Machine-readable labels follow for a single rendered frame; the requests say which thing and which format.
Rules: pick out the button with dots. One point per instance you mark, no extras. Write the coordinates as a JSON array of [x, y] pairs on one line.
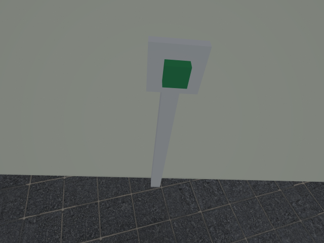
[[176, 74]]

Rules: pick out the panel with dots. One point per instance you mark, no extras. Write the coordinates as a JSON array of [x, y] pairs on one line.
[[159, 49]]

